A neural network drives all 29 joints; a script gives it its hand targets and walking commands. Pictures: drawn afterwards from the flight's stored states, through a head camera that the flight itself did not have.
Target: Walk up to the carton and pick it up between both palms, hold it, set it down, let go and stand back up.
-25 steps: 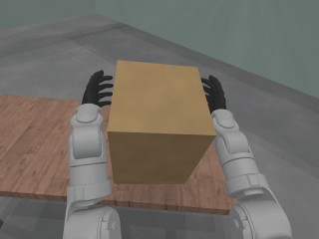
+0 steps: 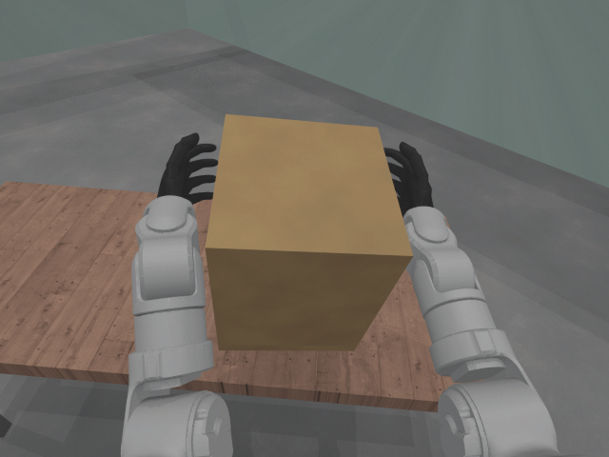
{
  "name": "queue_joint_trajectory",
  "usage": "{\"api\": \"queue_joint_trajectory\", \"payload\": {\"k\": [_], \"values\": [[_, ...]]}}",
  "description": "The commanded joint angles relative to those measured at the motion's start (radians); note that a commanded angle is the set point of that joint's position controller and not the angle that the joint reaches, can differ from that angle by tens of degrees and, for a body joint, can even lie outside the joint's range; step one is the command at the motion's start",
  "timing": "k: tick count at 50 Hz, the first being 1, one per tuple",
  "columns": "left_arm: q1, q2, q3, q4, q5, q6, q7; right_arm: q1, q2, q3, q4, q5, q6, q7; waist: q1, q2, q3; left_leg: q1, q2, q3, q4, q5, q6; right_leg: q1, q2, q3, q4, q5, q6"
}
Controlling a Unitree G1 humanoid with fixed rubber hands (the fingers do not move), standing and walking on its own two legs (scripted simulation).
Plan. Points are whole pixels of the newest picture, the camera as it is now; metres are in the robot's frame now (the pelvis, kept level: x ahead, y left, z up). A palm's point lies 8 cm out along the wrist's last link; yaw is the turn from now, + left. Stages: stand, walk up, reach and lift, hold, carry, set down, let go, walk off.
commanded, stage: hold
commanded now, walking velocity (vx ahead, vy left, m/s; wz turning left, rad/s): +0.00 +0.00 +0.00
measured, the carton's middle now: (295, 242) +0.36 +0.01 +0.12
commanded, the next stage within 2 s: none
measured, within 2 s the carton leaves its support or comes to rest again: neither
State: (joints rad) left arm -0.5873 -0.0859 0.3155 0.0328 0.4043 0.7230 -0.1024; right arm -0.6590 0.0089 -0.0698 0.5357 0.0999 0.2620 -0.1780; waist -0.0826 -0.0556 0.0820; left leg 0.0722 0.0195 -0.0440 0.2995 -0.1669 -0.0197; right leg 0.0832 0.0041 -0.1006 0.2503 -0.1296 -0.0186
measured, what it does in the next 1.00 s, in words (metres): stands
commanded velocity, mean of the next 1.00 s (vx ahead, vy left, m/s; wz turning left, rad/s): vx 0.00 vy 0.00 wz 0.00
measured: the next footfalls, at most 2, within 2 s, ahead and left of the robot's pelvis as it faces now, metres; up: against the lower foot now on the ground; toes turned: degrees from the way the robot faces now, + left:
none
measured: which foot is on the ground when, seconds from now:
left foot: down 0.00-1.00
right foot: down 0.00-1.00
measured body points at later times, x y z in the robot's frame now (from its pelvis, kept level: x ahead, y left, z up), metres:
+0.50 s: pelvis +0.00 +0.00 +0.00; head -0.05 +0.03 +0.45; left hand +0.37 +0.15 +0.20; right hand +0.37 -0.14 +0.18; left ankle +0.02 +0.13 -0.75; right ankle +0.02 -0.10 -0.75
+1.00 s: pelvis +0.00 +0.00 +0.00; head -0.05 +0.03 +0.45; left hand +0.37 +0.15 +0.20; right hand +0.37 -0.14 +0.18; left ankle +0.02 +0.13 -0.75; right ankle +0.02 -0.10 -0.75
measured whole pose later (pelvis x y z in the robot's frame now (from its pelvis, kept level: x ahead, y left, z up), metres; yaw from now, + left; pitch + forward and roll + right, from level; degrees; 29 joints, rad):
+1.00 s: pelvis +0.00 +0.00 +0.00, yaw +0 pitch -12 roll -1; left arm -0.58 -0.09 0.32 0.03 0.41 0.72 -0.10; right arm -0.65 0.01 -0.07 0.54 0.10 0.25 -0.17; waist -0.08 -0.06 0.09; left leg 0.07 0.02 -0.04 0.30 -0.17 -0.02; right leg 0.09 0.00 -0.10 0.25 -0.13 -0.02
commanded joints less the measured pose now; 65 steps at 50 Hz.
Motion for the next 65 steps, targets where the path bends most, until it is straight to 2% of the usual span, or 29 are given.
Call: {"api": "queue_joint_trajectory", "payload": {"k": [1, 2, 5, 7, 12, 13, 14, 16, 19, 21, 24, 28, 29, 34, 35, 37, 42, 44, 46, 49, 50, 55, 56, 57, 59, 61, 62, 64, 65], "values": [[-0.494, -0.397, -0.396, -0.034, -0.125, -0.034, -0.13, -0.604, 0.469, 0.343, -0.242, 0.052, -0.051, 0.074, -0.003, 0.042, -0.271, -0.073, -0.066, 0.099, -0.05, 0.168, 0.017, 0.164, 0.033, -0.017, -0.002, 0.136, 0.056], [-0.505, -0.414, -0.406, -0.031, -0.135, -0.037, -0.133, -0.576, 0.474, 0.329, -0.223, 0.04, -0.049, 0.073, -0.021, 0.048, -0.269, -0.081, -0.066, 0.101, -0.052, 0.152, 0.007, 0.166, 0.026, -0.015, -0.002, 0.142, 0.055], [-0.547, -0.416, -0.419, -0.018, -0.149, -0.05, -0.136, -0.617, 0.477, 0.313, -0.225, 0.031, -0.06, 0.079, -0.021, 0.049, -0.283, -0.093, -0.057, 0.094, -0.053, 0.113, 0.003, 0.146, 0.022, -0.018, -0.014, 0.086, 0.052], [-0.597, -0.403, -0.406, -0.037, -0.135, -0.061, -0.115, -0.663, 0.479, 0.322, -0.212, 0.043, -0.066, 0.091, 0.007, 0.068, -0.295, -0.102, -0.064, 0.098, -0.06, 0.107, 0.007, 0.144, 0.024, -0.025, -0.002, 0.054, 0.052], [-0.517, -0.426, -0.413, -0.036, -0.13, -0.04, -0.114, -0.643, 0.466, 0.309, -0.243, 0.048, -0.072, 0.09, -0.009, 0.071, -0.289, -0.077, -0.063, 0.097, -0.045, 0.171, 0.008, 0.154, 0.037, -0.023, -0.003, 0.1, 0.046], [-0.535, -0.419, -0.42, -0.023, -0.14, -0.048, -0.117, -0.64, 0.463, 0.308, -0.238, 0.036, -0.076, 0.089, -0.022, 0.056, -0.296, -0.061, -0.061, 0.091, -0.046, 0.171, 0.004, 0.131, 0.033, -0.028, 0.001, 0.099, 0.052], [-0.534, -0.389, -0.396, 0.018, -0.118, -0.045, -0.124, -0.656, 0.471, 0.311, -0.228, 0.029, -0.069, 0.083, -0.004, 0.035, -0.261, -0.09, -0.07, 0.105, -0.043, 0.129, 0.008, 0.14, 0.03, -0.018, -0.018, 0.057, 0.053], [-0.485, -0.43, -0.436, -0.046, -0.148, -0.048, -0.126, -0.569, 0.484, 0.336, -0.242, 0.047, -0.067, 0.078, -0.031, 0.059, -0.324, -0.038, -0.06, 0.094, -0.025, 0.25, -0.001, 0.166, 0.037, -0.023, 0.008, 0.202, 0.054], [-0.566, -0.391, -0.416, -0.074, -0.136, -0.054, -0.116, -0.613, 0.453, 0.314, -0.208, 0.052, -0.063, 0.085, -0.012, 0.081, -0.292, -0.055, -0.059, 0.096, -0.024, 0.213, -0.006, 0.139, 0.037, -0.025, -0.003, 0.09, 0.051], [-0.492, -0.402, -0.422, -0.046, -0.145, -0.043, -0.119, -0.607, 0.457, 0.333, -0.278, 0.04, -0.072, 0.085, -0.015, 0.033, -0.295, -0.066, -0.056, 0.092, -0.036, 0.213, 0.0, 0.161, 0.043, -0.025, -0.007, 0.129, 0.048], [-0.55, -0.402, -0.415, -0.041, -0.122, -0.046, -0.104, -0.642, 0.458, 0.319, -0.222, 0.049, -0.071, 0.098, 0.0, 0.078, -0.271, -0.067, -0.054, 0.087, -0.04, 0.183, -0.008, 0.117, 0.039, -0.024, -0.007, 0.049, 0.041], [-0.479, -0.431, -0.439, -0.076, -0.134, -0.036, -0.113, -0.61, 0.465, 0.363, -0.288, 0.066, -0.076, 0.084, -0.001, 0.055, -0.301, -0.033, -0.059, 0.094, -0.022, 0.266, -0.005, 0.143, 0.047, -0.025, 0.005, 0.158, 0.049], [-0.541, -0.395, -0.412, -0.014, -0.114, -0.032, -0.115, -0.635, 0.436, 0.313, -0.211, 0.041, -0.065, 0.09, -0.003, 0.077, -0.234, -0.073, -0.06, 0.098, -0.043, 0.151, -0.004, 0.1, 0.042, -0.026, -0.016, 0.032, 0.042], [-0.517, -0.434, -0.439, -0.03, -0.147, -0.041, -0.105, -0.67, 0.457, 0.33, -0.293, 0.054, -0.088, 0.09, -0.019, 0.079, -0.314, -0.025, -0.061, 0.093, -0.022, 0.255, -0.013, 0.119, 0.045, -0.028, -0.007, 0.105, 0.046], [-0.476, -0.389, -0.383, -0.001, -0.111, -0.033, -0.109, -0.59, 0.446, 0.304, -0.205, 0.039, -0.064, 0.091, -0.006, 0.055, -0.237, -0.068, -0.068, 0.101, -0.029, 0.207, 0.006, 0.132, 0.04, -0.022, -0.01, 0.104, 0.05], [-0.478, -0.397, -0.384, -0.035, -0.111, -0.035, -0.123, -0.591, 0.462, 0.337, -0.243, 0.048, -0.06, 0.083, 0.0, 0.022, -0.263, -0.051, -0.061, 0.103, -0.031, 0.217, 0.014, 0.151, 0.035, -0.019, -0.004, 0.148, 0.058], [-0.577, -0.401, -0.416, -0.035, -0.123, -0.052, -0.111, -0.65, 0.446, 0.286, -0.203, 0.024, -0.078, 0.093, -0.021, 0.079, -0.271, -0.079, -0.059, 0.097, -0.042, 0.158, -0.007, 0.139, 0.031, -0.025, -0.012, 0.054, 0.04], [-0.507, -0.405, -0.426, -0.066, -0.136, -0.055, -0.115, -0.598, 0.477, 0.344, -0.266, 0.044, -0.083, 0.081, -0.014, 0.036, -0.309, -0.042, -0.073, 0.098, -0.024, 0.241, 0.007, 0.161, 0.036, -0.027, 0.004, 0.182, 0.057], [-0.49, -0.392, -0.386, -0.04, -0.121, -0.047, -0.119, -0.603, 0.47, 0.357, -0.258, 0.048, -0.075, 0.079, 0.007, 0.031, -0.295, -0.054, -0.075, 0.107, -0.027, 0.232, 0.016, 0.175, 0.027, -0.018, 0.004, 0.196, 0.069], [-0.513, -0.4, -0.383, -0.022, -0.119, -0.044, -0.118, -0.613, 0.459, 0.321, -0.214, 0.035, -0.069, 0.084, 0.003, 0.05, -0.263, -0.067, -0.066, 0.1, -0.052, 0.161, 0.012, 0.146, 0.032, -0.025, -0.015, 0.086, 0.056], [-0.5, -0.41, -0.416, -0.049, -0.133, -0.047, -0.119, -0.61, 0.487, 0.356, -0.271, 0.051, -0.079, 0.08, -0.004, 0.026, -0.304, -0.062, -0.062, 0.098, -0.039, 0.192, 0.015, 0.159, 0.036, -0.02, -0.004, 0.136, 0.054], [-0.534, -0.424, -0.458, -0.085, -0.157, -0.053, -0.114, -0.623, 0.456, 0.35, -0.296, 0.06, -0.087, 0.079, -0.023, 0.078, -0.35, -0.039, -0.062, 0.089, -0.02, 0.263, -0.008, 0.143, 0.045, -0.029, 0.007, 0.151, 0.048], [-0.483, -0.402, -0.412, -0.042, -0.115, -0.04, -0.112, -0.591, 0.445, 0.322, -0.228, 0.049, -0.071, 0.083, -0.005, 0.081, -0.261, -0.053, -0.06, 0.095, -0.032, 0.229, -0.003, 0.141, 0.044, -0.023, -0.007, 0.121, 0.049], [-0.513, -0.418, -0.43, -0.034, -0.125, -0.038, -0.113, -0.607, 0.417, 0.297, -0.196, 0.038, -0.069, 0.093, -0.022, 0.085, -0.239, -0.052, -0.047, 0.082, -0.049, 0.165, -0.013, 0.094, 0.042, -0.03, -0.023, 0.033, 0.037], [-0.547, -0.415, -0.403, -0.039, -0.13, -0.045, -0.112, -0.672, 0.468, 0.331, -0.267, 0.045, -0.081, 0.094, 0.004, 0.044, -0.283, -0.071, -0.057, 0.1, -0.053, 0.158, 0.013, 0.14, 0.036, -0.026, -0.006, 0.065, 0.049], [-0.527, -0.436, -0.438, -0.066, -0.144, -0.05, -0.106, -0.656, 0.476, 0.338, -0.273, 0.059, -0.084, 0.094, 0.001, 0.061, -0.324, -0.036, -0.054, 0.085, -0.037, 0.23, 0.001, 0.133, 0.046, -0.031, 0.003, 0.111, 0.045], [-0.531, -0.403, -0.405, 0.02, -0.139, -0.045, -0.115, -0.65, 0.456, 0.308, -0.234, 0.032, -0.074, 0.089, -0.02, 0.029, -0.247, -0.076, -0.059, 0.09, -0.041, 0.146, 0.004, 0.107, 0.036, -0.025, -0.02, 0.05, 0.047], [-0.528, -0.403, -0.385, -0.004, -0.115, -0.045, -0.114, -0.665, 0.472, 0.329, -0.243, 0.038, -0.08, 0.093, 0.02, 0.037, -0.27, -0.091, -0.055, 0.097, -0.057, 0.125, 0.015, 0.13, 0.031, -0.02, -0.014, 0.04, 0.046], [-0.537, -0.408, -0.405, -0.026, -0.129, -0.046, -0.117, -0.637, 0.471, 0.32, -0.228, 0.03, -0.078, 0.095, -0.005, 0.03, -0.288, -0.085, -0.061, 0.101, -0.054, 0.118, 0.005, 0.148, 0.026, -0.021, -0.012, 0.065, 0.05]]}}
